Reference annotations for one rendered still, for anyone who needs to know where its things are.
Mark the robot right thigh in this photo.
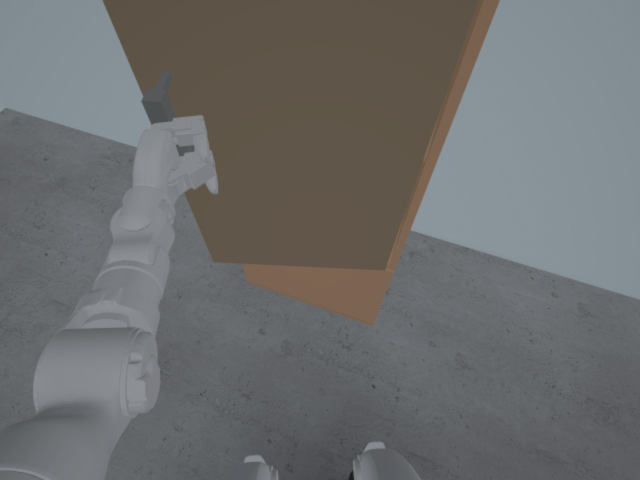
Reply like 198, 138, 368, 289
353, 448, 421, 480

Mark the left robot upper arm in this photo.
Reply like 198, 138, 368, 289
0, 327, 160, 480

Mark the handle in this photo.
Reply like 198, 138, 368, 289
141, 71, 195, 156

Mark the robot left hand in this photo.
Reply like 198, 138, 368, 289
133, 115, 218, 205

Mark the cupboard door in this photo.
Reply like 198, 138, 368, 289
103, 0, 478, 270

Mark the left robot shin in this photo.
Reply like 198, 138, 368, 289
244, 455, 266, 464

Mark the robot left forearm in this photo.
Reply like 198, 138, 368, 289
33, 186, 176, 412

